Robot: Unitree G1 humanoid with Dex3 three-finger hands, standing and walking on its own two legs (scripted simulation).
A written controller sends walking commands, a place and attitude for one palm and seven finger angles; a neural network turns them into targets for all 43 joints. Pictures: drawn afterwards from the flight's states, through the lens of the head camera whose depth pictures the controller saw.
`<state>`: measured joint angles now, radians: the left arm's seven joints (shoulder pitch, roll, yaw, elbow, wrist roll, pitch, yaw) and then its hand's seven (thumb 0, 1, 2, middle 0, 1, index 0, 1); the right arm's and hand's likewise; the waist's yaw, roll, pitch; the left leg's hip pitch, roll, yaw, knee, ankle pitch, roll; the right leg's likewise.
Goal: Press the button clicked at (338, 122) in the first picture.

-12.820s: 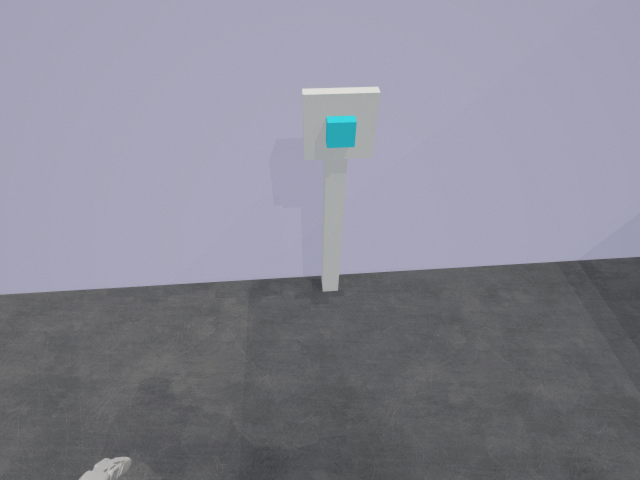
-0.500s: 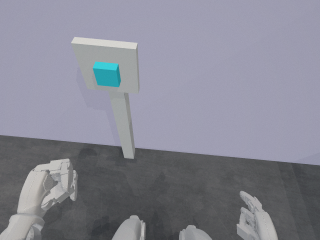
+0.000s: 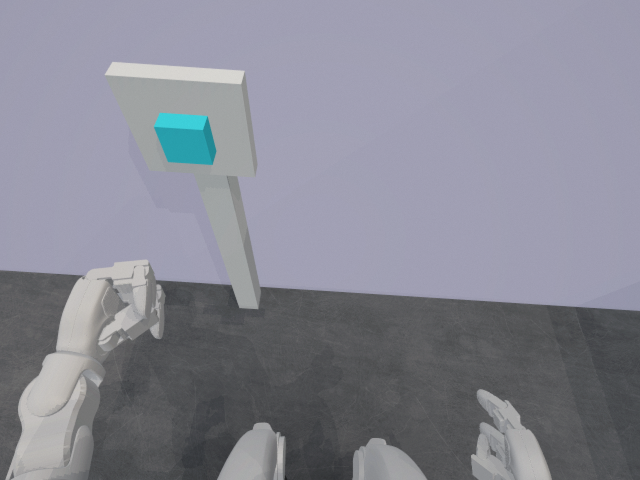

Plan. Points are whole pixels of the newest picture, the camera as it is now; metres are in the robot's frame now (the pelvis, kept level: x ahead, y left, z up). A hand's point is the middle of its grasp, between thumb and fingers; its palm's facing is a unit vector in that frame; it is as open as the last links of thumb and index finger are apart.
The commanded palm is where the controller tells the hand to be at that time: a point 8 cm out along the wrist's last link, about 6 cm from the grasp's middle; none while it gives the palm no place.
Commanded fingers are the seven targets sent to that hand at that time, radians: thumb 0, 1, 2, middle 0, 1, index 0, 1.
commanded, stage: aim a knuckle at the button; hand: left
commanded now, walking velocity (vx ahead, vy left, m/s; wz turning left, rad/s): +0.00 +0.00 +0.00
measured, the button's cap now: (187, 138) +0.57 +0.22 +0.06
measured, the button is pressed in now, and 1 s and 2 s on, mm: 0 0 0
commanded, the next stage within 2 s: press the button with the knuckle in 1.52 s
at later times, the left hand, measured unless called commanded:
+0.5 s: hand (179, 243) +0.40 +0.20 +0.04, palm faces -0.02 -1.00 -0.04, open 3.1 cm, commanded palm +0.38 +0.25 +0.03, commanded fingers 0.00 0.90 0.90 -1.30 -1.50 -1.30 -1.50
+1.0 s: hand (204, 197) +0.48 +0.19 +0.02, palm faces -0.03 -1.00 -0.04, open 3.1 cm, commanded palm +0.45 +0.24 +0.02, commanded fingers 0.00 0.90 0.90 -1.30 -1.50 -1.30 -1.50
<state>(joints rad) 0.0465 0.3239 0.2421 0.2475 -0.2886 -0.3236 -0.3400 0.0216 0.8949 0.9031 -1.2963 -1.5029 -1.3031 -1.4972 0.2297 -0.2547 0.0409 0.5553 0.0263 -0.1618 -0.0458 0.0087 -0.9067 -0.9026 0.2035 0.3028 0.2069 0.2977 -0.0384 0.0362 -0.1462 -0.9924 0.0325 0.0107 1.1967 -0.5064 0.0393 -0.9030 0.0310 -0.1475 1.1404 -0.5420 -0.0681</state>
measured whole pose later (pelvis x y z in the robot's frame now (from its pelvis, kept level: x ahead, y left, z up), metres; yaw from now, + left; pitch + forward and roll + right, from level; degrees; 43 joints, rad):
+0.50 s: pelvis +0.00 +0.01 +0.00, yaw -1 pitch +20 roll -3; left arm -0.35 0.34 0.28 0.63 -0.21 -0.39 -0.26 0.02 0.89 0.90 -1.30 -1.50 -1.30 -1.50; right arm 0.25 -0.26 0.02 0.61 0.01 -0.09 -0.02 0.01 -0.91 -0.90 0.20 0.30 0.21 0.30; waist -0.07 0.03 -0.14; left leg -1.05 0.03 0.04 1.20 -0.51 0.05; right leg -0.97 0.03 -0.12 1.16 -0.54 -0.06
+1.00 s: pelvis +0.00 +0.01 -0.02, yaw -3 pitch +25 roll -3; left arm -0.71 0.44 0.37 1.01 -0.13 -0.46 -0.24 0.02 0.90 0.90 -1.29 -1.50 -1.30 -1.50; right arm 0.34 -0.27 0.02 0.63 -0.01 0.05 0.02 0.00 -0.91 -0.90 0.20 0.30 0.20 0.30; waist -0.15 0.04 -0.14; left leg -1.17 0.04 0.06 1.25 -0.52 0.06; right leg -1.11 0.04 -0.10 1.20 -0.54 -0.05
